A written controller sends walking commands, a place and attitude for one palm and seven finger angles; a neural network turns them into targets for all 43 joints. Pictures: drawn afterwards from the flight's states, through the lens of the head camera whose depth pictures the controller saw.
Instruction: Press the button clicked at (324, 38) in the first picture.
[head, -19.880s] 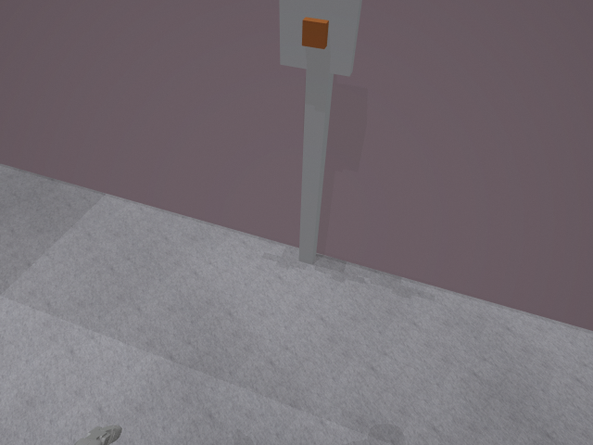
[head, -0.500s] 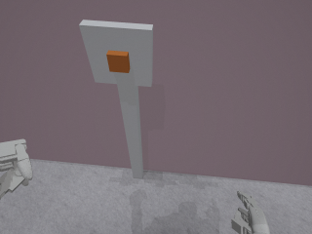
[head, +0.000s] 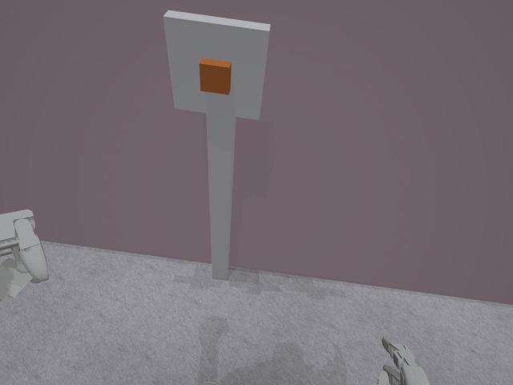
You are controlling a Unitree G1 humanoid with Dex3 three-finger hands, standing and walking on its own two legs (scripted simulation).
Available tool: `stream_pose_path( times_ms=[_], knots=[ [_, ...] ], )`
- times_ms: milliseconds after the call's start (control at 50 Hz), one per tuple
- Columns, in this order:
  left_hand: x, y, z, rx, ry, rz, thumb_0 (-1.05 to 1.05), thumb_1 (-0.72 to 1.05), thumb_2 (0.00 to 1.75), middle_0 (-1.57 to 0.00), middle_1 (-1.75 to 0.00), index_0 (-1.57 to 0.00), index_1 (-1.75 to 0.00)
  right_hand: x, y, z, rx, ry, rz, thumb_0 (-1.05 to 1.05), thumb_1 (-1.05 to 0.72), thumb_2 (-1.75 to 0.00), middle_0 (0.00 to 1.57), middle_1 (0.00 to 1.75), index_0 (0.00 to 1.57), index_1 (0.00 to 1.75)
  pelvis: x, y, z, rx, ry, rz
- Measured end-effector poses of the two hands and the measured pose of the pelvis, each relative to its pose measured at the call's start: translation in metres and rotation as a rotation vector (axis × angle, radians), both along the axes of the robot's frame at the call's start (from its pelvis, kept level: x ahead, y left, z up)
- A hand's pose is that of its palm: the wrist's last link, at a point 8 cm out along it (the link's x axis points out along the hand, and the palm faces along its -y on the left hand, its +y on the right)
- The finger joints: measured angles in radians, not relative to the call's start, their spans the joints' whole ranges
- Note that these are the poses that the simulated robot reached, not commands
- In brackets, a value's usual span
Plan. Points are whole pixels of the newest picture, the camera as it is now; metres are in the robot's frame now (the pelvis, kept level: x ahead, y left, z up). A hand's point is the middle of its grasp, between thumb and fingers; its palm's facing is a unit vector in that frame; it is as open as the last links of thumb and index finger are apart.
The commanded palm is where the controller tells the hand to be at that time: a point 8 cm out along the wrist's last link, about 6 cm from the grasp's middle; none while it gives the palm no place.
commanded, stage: step back with the hand held close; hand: left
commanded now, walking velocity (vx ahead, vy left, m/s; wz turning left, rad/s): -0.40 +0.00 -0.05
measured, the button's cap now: (215, 76) +0.60 +0.12 +0.17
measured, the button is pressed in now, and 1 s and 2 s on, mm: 0 0 0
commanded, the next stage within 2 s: stop stepping back and stand still in 0.18 s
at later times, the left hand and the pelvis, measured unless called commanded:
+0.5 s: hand out of the picture +0.10 +0.25 +0.18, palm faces +0.43 -0.84 -0.34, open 3.1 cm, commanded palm +0.06 +0.27 +0.19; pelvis -0.07 +0.00 -0.01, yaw -2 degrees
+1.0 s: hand out of the picture +0.05 +0.28 +0.17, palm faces +0.39 -0.84 -0.38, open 3.1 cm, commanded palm +0.00 +0.30 +0.19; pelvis -0.14 +0.03 +0.01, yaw -3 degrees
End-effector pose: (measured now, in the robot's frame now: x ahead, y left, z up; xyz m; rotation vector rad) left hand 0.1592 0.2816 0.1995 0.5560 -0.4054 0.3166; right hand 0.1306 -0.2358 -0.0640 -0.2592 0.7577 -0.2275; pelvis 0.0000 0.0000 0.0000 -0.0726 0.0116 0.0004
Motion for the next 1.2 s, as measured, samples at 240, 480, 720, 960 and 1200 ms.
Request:
stream_pose_path(
  times_ms=[240,480,720,960,1200],
  knots=[
    [-0.038,-0.048,-0.007,-0.010,0.111,-0.160,0.02,0.89,0.90,-1.31,-1.49,-1.31,-1.49,-0.034,-0.008,-0.009,0.054,-0.020,0.065,0.01,-0.90,-0.90,0.21,0.30,0.20,0.30,-0.073,-0.019,0.001,0.012,0.066,-0.080],
    [-0.105,-0.004,-0.005,-0.062,-0.051,-0.012,0.01,0.88,0.90,-1.31,-1.49,-1.31,-1.49,-0.092,-0.039,-0.002,-0.051,-0.060,-0.088,0.01,-0.90,-0.90,0.21,0.30,0.20,0.30,-0.074,-0.006,-0.010,0.011,-0.034,-0.043],
    [-0.093,-0.010,0.002,-0.096,0.034,-0.190,0.02,0.89,0.90,-1.31,-1.49,-1.30,-1.49,-0.105,0.032,0.036,0.008,-0.133,0.027,0.01,-0.90,-0.90,0.21,0.30,0.20,0.30,-0.115,0.019,0.014,0.021,-0.029,-0.077],
    [-0.149,0.032,-0.012,-0.083,0.157,0.051,0.01,0.89,0.90,-1.31,-1.49,-1.31,-1.49,-0.127,0.032,0.006,0.036,-0.025,0.049,0.01,-0.90,-0.90,0.21,0.30,0.20,0.30,-0.144,0.027,0.010,0.050,-0.020,-0.072],
    [-0.139,0.038,-0.003,-0.081,0.015,-0.019,0.02,0.89,0.90,-1.31,-1.49,-1.31,-1.49,-0.144,0.041,0.011,-0.009,-0.081,-0.003,0.01,-0.91,-0.90,0.21,0.30,0.20,0.30,-0.147,0.046,0.005,0.061,-0.053,-0.029]
  ],
)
